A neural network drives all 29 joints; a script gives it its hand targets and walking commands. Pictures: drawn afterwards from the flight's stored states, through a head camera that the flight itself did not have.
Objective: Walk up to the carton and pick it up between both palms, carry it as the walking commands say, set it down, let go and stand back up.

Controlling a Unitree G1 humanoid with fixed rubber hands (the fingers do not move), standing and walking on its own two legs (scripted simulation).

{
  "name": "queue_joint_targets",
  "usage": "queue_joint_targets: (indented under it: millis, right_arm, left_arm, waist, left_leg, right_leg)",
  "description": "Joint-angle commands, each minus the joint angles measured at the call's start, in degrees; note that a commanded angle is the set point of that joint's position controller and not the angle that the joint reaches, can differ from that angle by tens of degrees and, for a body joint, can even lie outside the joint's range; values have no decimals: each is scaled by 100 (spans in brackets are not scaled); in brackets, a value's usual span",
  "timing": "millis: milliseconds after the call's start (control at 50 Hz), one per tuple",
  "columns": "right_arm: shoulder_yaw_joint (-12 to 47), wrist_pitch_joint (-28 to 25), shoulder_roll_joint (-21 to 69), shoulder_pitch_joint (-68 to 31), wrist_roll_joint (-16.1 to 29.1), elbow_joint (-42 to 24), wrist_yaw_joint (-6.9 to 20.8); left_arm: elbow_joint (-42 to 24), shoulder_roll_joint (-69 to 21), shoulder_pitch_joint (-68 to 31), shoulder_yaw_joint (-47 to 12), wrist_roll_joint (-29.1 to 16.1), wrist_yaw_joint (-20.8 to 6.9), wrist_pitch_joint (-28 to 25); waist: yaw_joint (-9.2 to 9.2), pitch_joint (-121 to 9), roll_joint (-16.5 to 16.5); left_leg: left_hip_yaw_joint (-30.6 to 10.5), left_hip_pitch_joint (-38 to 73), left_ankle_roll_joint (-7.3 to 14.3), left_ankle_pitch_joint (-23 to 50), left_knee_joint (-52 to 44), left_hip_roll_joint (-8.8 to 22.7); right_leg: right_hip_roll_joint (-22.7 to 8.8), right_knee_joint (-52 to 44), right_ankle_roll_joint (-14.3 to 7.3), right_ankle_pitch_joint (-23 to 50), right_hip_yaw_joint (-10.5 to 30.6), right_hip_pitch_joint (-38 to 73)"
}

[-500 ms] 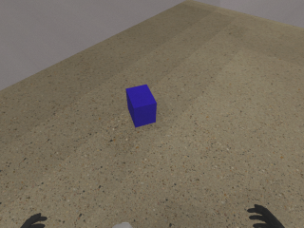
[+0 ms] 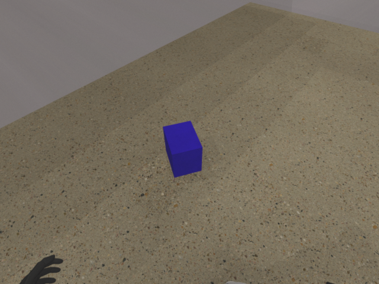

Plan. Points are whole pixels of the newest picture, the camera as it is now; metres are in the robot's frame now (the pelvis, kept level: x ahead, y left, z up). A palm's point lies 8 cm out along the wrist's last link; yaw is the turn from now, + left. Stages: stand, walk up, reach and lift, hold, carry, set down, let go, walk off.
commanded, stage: walk up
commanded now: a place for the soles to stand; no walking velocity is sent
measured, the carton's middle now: (182, 149) +0.98 +0.05 -0.64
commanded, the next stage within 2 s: none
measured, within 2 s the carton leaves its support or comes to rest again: neither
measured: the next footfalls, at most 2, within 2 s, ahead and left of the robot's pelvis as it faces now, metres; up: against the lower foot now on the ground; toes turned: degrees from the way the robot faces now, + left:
left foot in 0.38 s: +0.24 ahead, +0.17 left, +0.00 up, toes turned +1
right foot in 0.74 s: +0.37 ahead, -0.11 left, +0.00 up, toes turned +1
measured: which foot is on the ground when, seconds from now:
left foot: up 0.00-0.36, down 0.38-0.76, up 0.78-1.00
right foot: down 0.00-0.38, up 0.40-0.72, down 0.74-1.00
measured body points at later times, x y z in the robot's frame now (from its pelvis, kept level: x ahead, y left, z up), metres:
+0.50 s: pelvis +0.16 +0.04 +0.00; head +0.16 +0.06 +0.45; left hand +0.26 +0.37 -0.08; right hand +0.24 -0.27 -0.08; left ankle +0.20 +0.17 -0.72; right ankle +0.16 -0.10 -0.67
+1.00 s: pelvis +0.27 +0.00 +0.01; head +0.27 -0.02 +0.46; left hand +0.36 +0.33 -0.04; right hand +0.37 -0.31 -0.09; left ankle +0.33 +0.17 -0.67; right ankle +0.33 -0.11 -0.72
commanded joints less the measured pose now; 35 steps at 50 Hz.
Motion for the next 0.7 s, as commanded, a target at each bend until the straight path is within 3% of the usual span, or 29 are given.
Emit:
queue_joint_targets:
  millis: [0, 20, 40, 60, 80, 140, 180, 200, 220, 240, 260, 280, 300, 320, 340, 360, 380, 400, 420, 460, 500, 520, 540, 560, 580, 600, 640, 660, 680]
  right_arm:
    - [-515, -148, -1378, -254, 18, -250, -46]
    - [-522, -108, -1359, -108, 29, -141, -9]
    - [-524, -106, -1209, -129, -47, -205, 44]
    - [-543, -91, -1260, -51, -25, -101, 92]
    - [-544, -56, -1191, -39, -32, 2, 93]
    - [-583, 3, -1224, 4, 3, 34, 172]
    - [-545, -7, -1181, -74, -23, 63, 232]
    - [-522, -26, -1150, -35, -12, -10, 260]
    - [-568, -24, -1126, 17, -11, 1, 245]
    - [-582, -36, -1211, 102, 16, 82, 237]
    - [-585, -90, -1155, 165, 27, 136, 233]
    - [-555, -114, -1184, 205, -27, 91, 200]
    - [-512, -168, -1194, 593, 5, 250, 155]
    - [-576, -217, -1176, 754, -59, 302, 82]
    - [-670, -252, -1426, 1002, -89, 275, -29]
    - [-819, -305, -1939, 1110, -136, 134, -127]
    - [-832, -345, -2057, 1008, -39, -16, -170]
    - [-885, -348, -2102, 857, -63, -100, -239]
    - [-729, -346, -1906, 601, 58, -70, -205]
    - [-664, -360, -1604, 672, 35, -65, -225]
    - [-616, -348, -1576, 640, 75, -37, -241]
    - [-582, -337, -1505, 648, 53, -49, -237]
    - [-685, -318, -1664, 472, -18, -53, -253]
    - [-690, -294, -1686, 382, 12, -95, -244]
    - [-650, -281, -1605, 336, 5, -122, -229]
    - [-713, -255, -1748, 226, -45, -227, -213]
    - [-698, -244, -1689, 182, 2, -180, -196]
    - [-719, -231, -1813, 39, -37, -234, -184]
    - [-672, -225, -1661, -68, 21, -200, -179]
  left_arm:
    - [-41, 1567, 534, 691, 131, 134, -206]
    - [-62, 1477, 541, 670, 121, 158, -181]
    - [-44, 1315, 508, 618, 135, 73, -150]
    - [-24, 1307, 584, 578, 137, 76, -138]
    - [-39, 1181, 710, 544, 105, 98, -154]
    - [-98, 1397, 627, 611, 67, 65, -107]
    - [-259, 1274, 224, 565, 24, -23, -77]
    - [-343, 1366, 65, 588, 116, -24, -74]
    - [-288, 1333, 31, 550, 122, -17, -39]
    - [-340, 1352, -158, 546, 65, -22, -56]
    - [-341, 1292, -17, 568, 25, -31, -13]
    - [-424, 1162, -83, 512, -2, -38, -39]
    - [-340, 1138, 9, 491, 61, -72, 17]
    - [-401, 812, 294, 413, 61, -52, 75]
    - [-391, 744, 461, 366, 59, -61, 101]
    - [-471, 383, 392, 315, 29, -33, 100]
    - [-460, 752, 300, 425, 43, -12, 155]
    - [-570, 863, 322, 417, 44, 6, 169]
    - [-242, 1016, 157, 363, 31, 22, 185]
    - [-168, 865, 34, 369, 24, -5, 135]
    - [-173, 865, -6, 403, -7, -28, 177]
    - [-281, 733, -58, 408, 21, -33, 195]
    - [-373, 738, -235, 435, 7, -42, 202]
    - [-354, 769, -113, 408, 17, -50, 210]
    - [-227, 804, -262, 435, 63, -84, 235]
    - [-281, 758, -303, 428, 54, -100, 205]
    - [-225, 882, -307, 428, 68, -106, 166]
    - [-99, 798, -26, 486, 30, -127, 126]
    - [-73, 983, 208, 573, 83, -90, 83]
  waist:
    - [380, 17, -431]
    - [309, 237, -467]
    - [323, 417, -936]
    - [346, 695, -551]
    - [363, 756, -840]
    - [340, 384, -911]
    - [184, 432, -1306]
    - [95, 394, -1201]
    - [95, 381, -1399]
    - [-79, 369, -1223]
    - [36, 366, -1114]
    - [-114, 153, -694]
    - [-119, -188, -310]
    - [-165, -290, 176]
    - [-433, -639, 609]
    - [-402, -405, 1974]
    - [-289, 358, 1116]
    - [-245, 308, 956]
    - [-90, 645, 535]
    - [-132, 225, 486]
    - [-120, -14, 501]
    - [-108, -128, 696]
    - [-144, 42, 723]
    - [-133, 37, 1067]
    - [-188, -11, 1007]
    - [-143, 213, 1230]
    - [-137, 275, 892]
    - [-13, 31, 1151]
    - [152, -95, 872]
  left_leg:
    - [-410, -2689, 47, -226, 1422, 215]
    - [-362, -2561, 43, 46, 1318, 175]
    - [30, -2244, -14, 24, 1066, 280]
    - [-137, -2225, -129, 264, 827, 169]
    - [-2, -2236, -170, 648, 783, 280]
    - [58, -1934, -219, 1014, 401, 244]
    - [364, -1344, -291, 1198, -81, 365]
    - [366, -841, -277, 1292, -562, 455]
    - [589, -716, -179, 1236, -551, 377]
    - [453, -456, -185, 1626, -745, 539]
    - [865, -591, -182, 1715, -951, 388]
    - [780, -219, -84, 1955, -1234, 433]
    - [993, 255, -56, 1357, -1425, 26]
    - [932, 655, 86, 776, -1694, -156]
    - [-345, 1453, 333, -248, -1921, 316]
    - [-2901, 1904, 843, -677, -2725, 1519]
    - [-4058, 1371, 1021, -399, -2924, 1904]
    - [-4084, 1203, 1090, -529, -3118, 2134]
    - [-3593, 801, 996, -310, -3162, 1808]
    - [-2684, 1180, 923, 2281, -2595, 1576]
    - [-1915, 1052, 752, 3177, -2227, 1224]
    - [-1710, 961, 949, 3178, -2258, 1314]
    - [-1670, 706, 1156, 2618, -2303, 1367]
    - [-1582, 676, 1158, 2129, -2340, 1251]
    - [-1691, 387, 1101, 1013, -2708, 1117]
    - [-1712, 286, 1237, 499, -2674, 1052]
    - [-1633, -93, 1083, 381, -2519, 1155]
    - [-1264, -595, 979, 328, -2371, 1069]
    - [-1226, -807, 779, 711, -1876, 994]
  right_leg:
    - [-1992, -1951, -1059, -3055, 2679, 2372]
    - [-1678, -1874, -926, -2712, 2125, 1994]
    - [-1548, -2051, -1080, -2699, 1684, 1535]
    - [-1382, -2132, -1000, -2458, 1446, 1234]
    - [-1296, -2259, -965, -2297, 1000, 1015]
    - [-1420, -2298, -906, -2443, 1031, 1115]
    - [-1245, -2262, -1116, -2470, 547, 661]
    - [-1223, -2240, -1085, -2574, 331, 200]
    - [-1306, -2169, -974, -2710, 400, 449]
    - [-1448, -1958, -1018, -2539, 470, 250]
    - [-1332, -1612, -998, -2518, 232, 503]
    - [-1426, -1457, -939, -2411, 383, 386]
    - [-992, -528, -941, -2310, -21, 520]
    - [-721, 265, -780, -1924, -63, 439]
    - [-519, 1636, -583, -1483, -380, -229]
    - [-3, 3025, -283, -2188, -457, -1611]
    - [19, 3321, -219, -2295, 425, -2236]
    - [-175, 3312, -176, -2394, 537, -2396]
    - [-294, 3024, -193, -1694, 599, -2054]
    - [-253, 2638, -153, -1792, 451, -1568]
    - [-353, 2333, -59, -1319, 252, -1284]
    - [-333, 2080, -59, -1317, 138, -1089]
    - [-350, 1886, -8, -1432, 57, -1094]
    - [-411, 1585, -12, -1282, 136, -1052]
    - [-284, 1575, -64, -972, 9, -773]
    - [-212, 1250, -12, -1134, -103, -702]
    - [-231, 950, -30, -671, -79, -370]
    - [-173, 543, -81, -490, -208, 517]
    - [-71, 110, -152, -331, -86, 1343]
